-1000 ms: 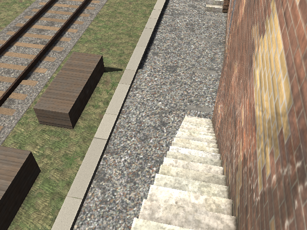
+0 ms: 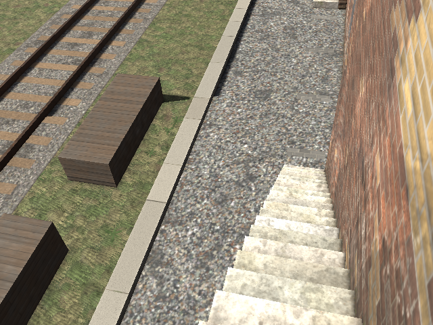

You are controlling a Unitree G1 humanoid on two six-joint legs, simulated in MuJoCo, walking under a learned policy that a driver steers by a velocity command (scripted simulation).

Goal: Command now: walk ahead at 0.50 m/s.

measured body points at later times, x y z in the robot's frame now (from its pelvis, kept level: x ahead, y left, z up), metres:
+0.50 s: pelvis +0.22 -0.10 -0.21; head +0.21 -0.13 +0.24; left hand +0.35 +0.15 -0.32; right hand +0.14 -0.33 -0.37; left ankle +0.10 +0.10 -0.79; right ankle +0.29 -0.22 -0.97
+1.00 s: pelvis +0.43 -0.07 -0.37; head +0.44 -0.08 +0.08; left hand +0.29 +0.16 -0.50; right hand +0.62 -0.30 -0.49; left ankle +0.58 +0.10 -1.06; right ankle +0.27 -0.23 -1.00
